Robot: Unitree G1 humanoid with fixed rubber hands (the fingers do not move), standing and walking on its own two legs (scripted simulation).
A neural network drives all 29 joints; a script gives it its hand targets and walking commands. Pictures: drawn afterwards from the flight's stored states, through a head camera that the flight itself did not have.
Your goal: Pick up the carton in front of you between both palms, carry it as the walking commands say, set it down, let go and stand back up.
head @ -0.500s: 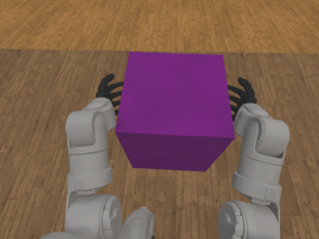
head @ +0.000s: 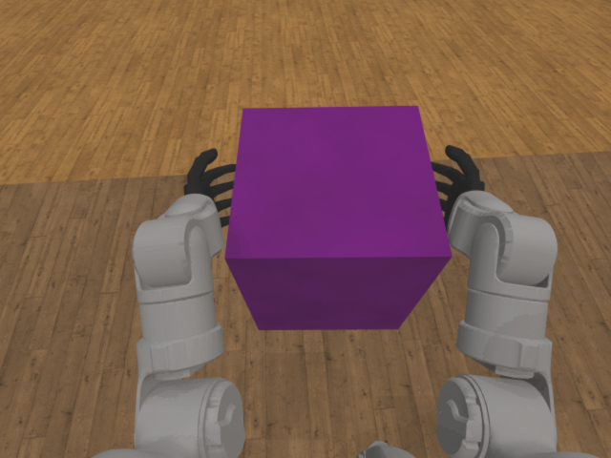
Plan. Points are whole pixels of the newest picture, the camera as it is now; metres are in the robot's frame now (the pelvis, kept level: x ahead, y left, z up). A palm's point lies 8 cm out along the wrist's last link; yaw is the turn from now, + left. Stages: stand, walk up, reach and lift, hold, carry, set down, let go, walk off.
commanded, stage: carry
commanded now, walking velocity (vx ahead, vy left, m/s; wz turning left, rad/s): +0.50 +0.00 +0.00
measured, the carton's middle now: (329, 231) +0.38 +0.00 +0.10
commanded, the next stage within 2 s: none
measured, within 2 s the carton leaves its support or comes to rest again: neither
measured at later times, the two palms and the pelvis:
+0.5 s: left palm (249, 54) +0.67 +0.13 +0.20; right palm (433, 69) +0.63 -0.17 +0.20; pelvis +0.31 +0.03 +0.07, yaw -1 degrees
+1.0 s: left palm out of the picture +0.97 +0.18 +0.28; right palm out of the picture +1.00 -0.13 +0.28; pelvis +0.63 -0.01 +0.12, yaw +1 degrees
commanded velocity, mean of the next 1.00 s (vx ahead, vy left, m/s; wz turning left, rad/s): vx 0.50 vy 0.00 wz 0.00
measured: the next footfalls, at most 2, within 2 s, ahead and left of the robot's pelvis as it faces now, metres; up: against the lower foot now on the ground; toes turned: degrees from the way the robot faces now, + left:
left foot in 0.34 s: +0.38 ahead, +0.11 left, +0.04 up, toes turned +6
right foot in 0.70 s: +0.62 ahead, -0.10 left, +0.08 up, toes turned -6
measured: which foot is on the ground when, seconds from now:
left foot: up 0.00-0.32, down 0.34-0.70, up 0.72-1.00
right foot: down 0.00-0.36, up 0.38-0.68, down 0.70-1.00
